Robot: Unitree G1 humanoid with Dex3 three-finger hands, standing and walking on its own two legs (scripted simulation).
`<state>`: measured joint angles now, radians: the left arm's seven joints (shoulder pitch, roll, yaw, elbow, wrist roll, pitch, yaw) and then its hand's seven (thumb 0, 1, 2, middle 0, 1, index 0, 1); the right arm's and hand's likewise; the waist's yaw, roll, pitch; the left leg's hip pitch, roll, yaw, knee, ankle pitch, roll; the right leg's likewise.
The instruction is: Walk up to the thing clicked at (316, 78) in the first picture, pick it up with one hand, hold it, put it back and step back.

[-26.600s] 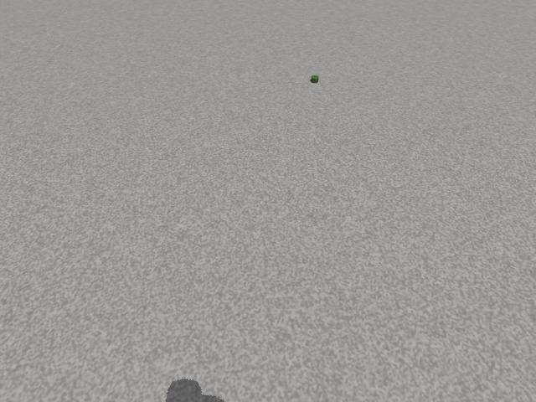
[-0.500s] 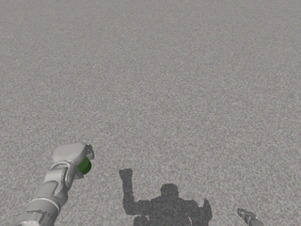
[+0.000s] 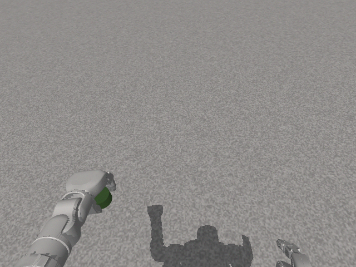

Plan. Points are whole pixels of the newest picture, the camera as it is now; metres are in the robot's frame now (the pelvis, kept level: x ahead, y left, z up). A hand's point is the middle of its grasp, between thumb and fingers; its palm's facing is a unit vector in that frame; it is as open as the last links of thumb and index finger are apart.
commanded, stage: hold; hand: left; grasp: from above
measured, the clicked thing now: (100, 197) +0.32 +0.22 -0.07
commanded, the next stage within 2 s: crouch in 1.08 s
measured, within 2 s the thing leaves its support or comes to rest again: neither
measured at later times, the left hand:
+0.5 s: hand (96, 199) +0.29 +0.21 -0.03, palm faces -0.43 -0.06 -0.90, open 7.5 cm
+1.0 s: hand (93, 192) +0.31 +0.22 -0.02, palm faces -0.44 -0.05 -0.90, open 7.4 cm
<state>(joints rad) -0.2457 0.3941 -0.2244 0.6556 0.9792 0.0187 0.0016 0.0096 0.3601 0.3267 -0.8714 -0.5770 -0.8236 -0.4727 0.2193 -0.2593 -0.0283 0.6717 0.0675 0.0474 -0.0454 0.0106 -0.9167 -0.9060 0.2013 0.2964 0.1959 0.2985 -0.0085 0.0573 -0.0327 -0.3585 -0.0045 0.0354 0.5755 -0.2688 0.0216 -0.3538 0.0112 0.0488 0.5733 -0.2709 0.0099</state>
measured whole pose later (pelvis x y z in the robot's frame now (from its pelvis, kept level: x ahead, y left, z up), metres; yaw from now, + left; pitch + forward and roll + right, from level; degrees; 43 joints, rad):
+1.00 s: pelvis +0.01 -0.01 +0.01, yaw +0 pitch +1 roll +0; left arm -0.23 0.41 -0.22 0.58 0.98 0.02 -0.05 0.02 0.39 0.20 -0.93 -0.49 -0.89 -0.39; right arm 0.19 -0.26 -0.03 0.67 0.08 0.07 -0.06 0.01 -0.92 -0.91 0.20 0.30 0.20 0.30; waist 0.00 0.06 -0.01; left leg -0.25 0.00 0.03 0.46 -0.23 0.01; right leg -0.25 0.01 0.05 0.47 -0.24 0.00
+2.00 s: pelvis -0.06 +0.00 -0.20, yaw +1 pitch +31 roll -2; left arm -0.65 0.38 -0.11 1.19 1.14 -0.01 0.39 -0.04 0.38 0.21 -0.98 -0.44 -0.91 -0.37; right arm 0.22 -0.25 -0.07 0.75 -0.03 -0.01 -0.02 0.01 -0.91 -0.90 0.20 0.30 0.20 0.30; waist -0.12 0.06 -0.20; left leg -1.58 0.00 -0.01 1.61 -0.56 0.03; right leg -1.55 0.02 0.00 1.58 -0.57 0.02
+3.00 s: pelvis -0.08 -0.01 -0.40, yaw -3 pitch +36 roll -5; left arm -0.85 0.55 0.06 1.43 1.24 -0.15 0.50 -0.04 0.35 0.32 -0.91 -0.53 -0.85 -0.42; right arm 0.15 -0.25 -0.02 0.80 -0.14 -0.09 0.13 0.00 -0.91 -0.90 0.20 0.30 0.20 0.30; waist -0.20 0.01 -0.11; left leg -2.23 0.01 -0.07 2.26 -0.67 0.01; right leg -2.17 0.04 -0.07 2.22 -0.67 0.00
